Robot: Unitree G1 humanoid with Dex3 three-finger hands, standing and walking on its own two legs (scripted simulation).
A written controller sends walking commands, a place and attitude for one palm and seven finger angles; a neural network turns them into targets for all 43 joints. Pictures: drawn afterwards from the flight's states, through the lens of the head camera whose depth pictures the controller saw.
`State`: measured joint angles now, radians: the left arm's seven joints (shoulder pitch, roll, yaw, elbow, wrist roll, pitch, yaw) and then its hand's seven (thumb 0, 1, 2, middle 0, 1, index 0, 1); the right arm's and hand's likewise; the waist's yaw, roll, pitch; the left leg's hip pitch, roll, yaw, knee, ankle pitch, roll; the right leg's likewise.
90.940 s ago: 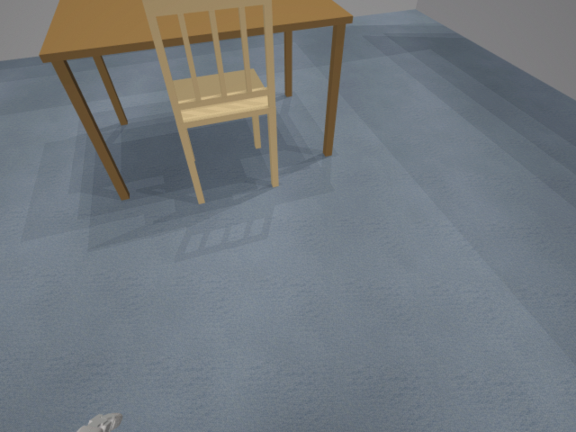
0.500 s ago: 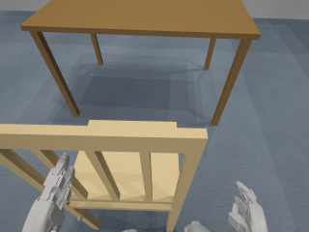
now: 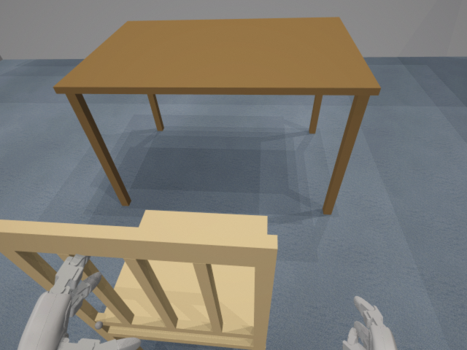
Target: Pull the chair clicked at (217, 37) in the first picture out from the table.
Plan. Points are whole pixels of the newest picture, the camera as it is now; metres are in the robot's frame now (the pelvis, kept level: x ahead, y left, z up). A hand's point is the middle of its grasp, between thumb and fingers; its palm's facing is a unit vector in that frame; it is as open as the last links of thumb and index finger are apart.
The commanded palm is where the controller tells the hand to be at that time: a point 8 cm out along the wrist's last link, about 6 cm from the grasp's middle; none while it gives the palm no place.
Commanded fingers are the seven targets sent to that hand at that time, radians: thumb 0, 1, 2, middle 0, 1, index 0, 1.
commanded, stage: draw the hand back to the body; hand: left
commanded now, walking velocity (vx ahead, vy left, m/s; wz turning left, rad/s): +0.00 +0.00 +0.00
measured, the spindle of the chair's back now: (156, 295) +0.23 +0.18 -0.04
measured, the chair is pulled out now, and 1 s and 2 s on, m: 0.61 0.60 0.64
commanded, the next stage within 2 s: step back with the hand held close in 0.74 s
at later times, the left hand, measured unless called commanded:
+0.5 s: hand (72, 307) +0.16 +0.24 +0.08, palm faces +0.28 -0.79 -0.55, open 6.9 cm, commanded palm +0.15 +0.29 +0.20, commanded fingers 0.00 0.90 0.90 -0.20 -0.30 -0.20 -0.30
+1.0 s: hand (70, 295) +0.17 +0.25 +0.09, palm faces +0.27 -0.80 -0.53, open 6.5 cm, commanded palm +0.15 +0.29 +0.20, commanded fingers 0.00 0.90 0.90 -0.20 -0.30 -0.20 -0.30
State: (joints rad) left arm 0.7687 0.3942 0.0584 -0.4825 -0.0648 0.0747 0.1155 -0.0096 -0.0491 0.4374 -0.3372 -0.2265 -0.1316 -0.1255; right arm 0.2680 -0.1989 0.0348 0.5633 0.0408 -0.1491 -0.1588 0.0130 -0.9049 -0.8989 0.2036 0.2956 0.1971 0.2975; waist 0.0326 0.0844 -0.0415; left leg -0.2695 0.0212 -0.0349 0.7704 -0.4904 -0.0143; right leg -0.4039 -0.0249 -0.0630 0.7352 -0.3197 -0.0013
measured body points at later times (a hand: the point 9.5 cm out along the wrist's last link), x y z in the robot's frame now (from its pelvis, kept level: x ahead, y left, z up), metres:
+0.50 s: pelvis +0.03 -0.02 +0.02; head +0.03 -0.05 +0.47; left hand +0.14 +0.28 +0.12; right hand +0.23 -0.23 -0.07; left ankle -0.05 +0.13 -0.71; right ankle +0.04 -0.12 -0.71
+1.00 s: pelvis +0.01 -0.02 +0.02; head +0.05 -0.04 +0.47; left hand +0.15 +0.29 +0.12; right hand +0.22 -0.22 -0.07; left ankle -0.05 +0.13 -0.71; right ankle +0.04 -0.12 -0.71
